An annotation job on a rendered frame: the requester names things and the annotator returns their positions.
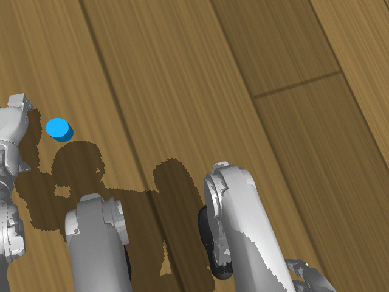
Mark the right robot foot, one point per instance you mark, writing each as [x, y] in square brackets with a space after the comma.
[220, 272]

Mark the left robot hand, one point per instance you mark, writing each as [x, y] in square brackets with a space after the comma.
[14, 123]

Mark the tin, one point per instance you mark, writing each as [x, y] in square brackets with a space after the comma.
[59, 129]

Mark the left robot arm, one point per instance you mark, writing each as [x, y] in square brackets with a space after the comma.
[12, 237]

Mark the right robot hand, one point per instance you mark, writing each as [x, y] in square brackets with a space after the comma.
[314, 279]

